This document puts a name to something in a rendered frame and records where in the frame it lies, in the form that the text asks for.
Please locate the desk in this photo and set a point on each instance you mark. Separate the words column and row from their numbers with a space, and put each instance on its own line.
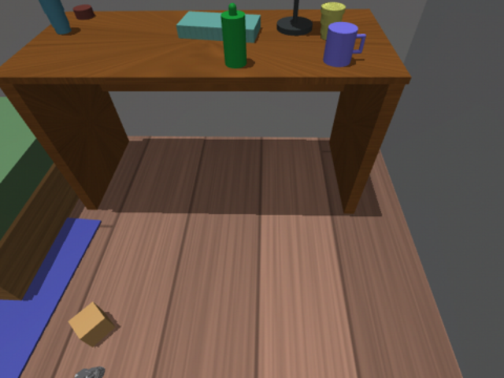
column 59, row 84

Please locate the bed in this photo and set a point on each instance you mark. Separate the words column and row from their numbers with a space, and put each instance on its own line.
column 35, row 201

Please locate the desk lamp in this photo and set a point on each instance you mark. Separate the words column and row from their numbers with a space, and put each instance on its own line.
column 294, row 25

